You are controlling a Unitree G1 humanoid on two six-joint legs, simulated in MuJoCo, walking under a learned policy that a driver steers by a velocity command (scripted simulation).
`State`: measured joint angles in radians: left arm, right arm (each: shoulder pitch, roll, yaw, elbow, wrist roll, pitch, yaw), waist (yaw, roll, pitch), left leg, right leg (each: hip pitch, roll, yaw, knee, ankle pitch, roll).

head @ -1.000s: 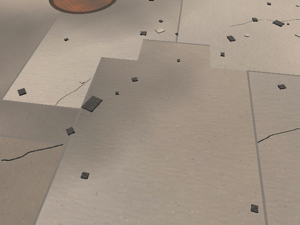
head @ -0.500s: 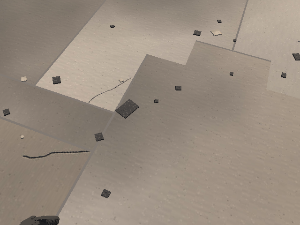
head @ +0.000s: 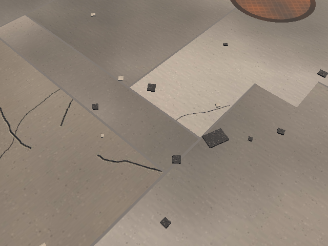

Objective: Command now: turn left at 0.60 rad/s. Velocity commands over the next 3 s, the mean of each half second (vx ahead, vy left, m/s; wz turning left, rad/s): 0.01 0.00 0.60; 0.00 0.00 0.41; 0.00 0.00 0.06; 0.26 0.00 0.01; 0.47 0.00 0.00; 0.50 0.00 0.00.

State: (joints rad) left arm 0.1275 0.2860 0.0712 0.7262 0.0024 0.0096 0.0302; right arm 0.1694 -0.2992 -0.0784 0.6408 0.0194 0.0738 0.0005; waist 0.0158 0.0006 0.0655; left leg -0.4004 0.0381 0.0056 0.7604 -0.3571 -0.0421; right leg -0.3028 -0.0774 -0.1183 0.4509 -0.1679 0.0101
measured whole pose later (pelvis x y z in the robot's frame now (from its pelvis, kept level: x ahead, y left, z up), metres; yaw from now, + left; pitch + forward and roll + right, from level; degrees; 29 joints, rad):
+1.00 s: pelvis -0.01 +0.03 +0.00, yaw +29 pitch +1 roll +0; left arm 0.18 0.30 0.05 0.75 0.01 0.01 0.00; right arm 0.17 -0.25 -0.04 0.63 -0.02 0.04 -0.01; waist 0.03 -0.04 0.05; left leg -0.24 -0.02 -0.02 0.50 -0.27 0.02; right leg -0.31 -0.07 -0.02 0.69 -0.48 0.06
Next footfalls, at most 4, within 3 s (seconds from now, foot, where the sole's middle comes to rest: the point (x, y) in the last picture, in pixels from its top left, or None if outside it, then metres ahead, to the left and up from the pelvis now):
0.04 left None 0.04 0.13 -0.77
0.52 right None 0.09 -0.09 -0.77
0.92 left None -0.03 0.15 -0.77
1.22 right None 0.08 -0.08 -0.77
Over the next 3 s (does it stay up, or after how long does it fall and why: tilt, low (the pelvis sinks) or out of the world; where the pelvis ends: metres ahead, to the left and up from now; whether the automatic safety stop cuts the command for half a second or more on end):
stays up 0.56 0.36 0.01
